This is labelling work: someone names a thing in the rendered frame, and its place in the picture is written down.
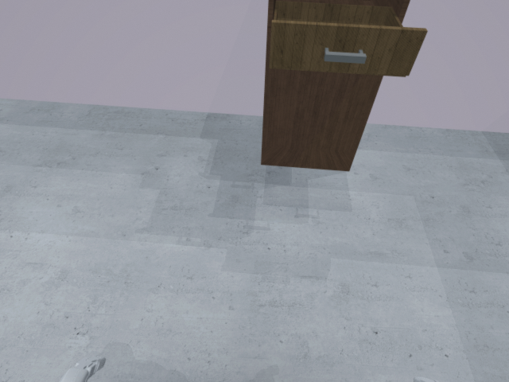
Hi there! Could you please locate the handle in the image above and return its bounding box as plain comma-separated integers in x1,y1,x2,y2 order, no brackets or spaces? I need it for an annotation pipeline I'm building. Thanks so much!
324,48,367,64

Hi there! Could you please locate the drawer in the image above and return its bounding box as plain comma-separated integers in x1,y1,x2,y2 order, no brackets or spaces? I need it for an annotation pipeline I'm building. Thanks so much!
269,1,428,77

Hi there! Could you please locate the left robot hand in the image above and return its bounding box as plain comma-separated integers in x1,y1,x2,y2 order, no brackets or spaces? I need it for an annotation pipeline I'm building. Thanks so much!
59,356,106,382

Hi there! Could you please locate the cabinet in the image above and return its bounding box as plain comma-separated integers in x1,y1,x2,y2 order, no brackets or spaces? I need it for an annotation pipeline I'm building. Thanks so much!
261,0,410,171

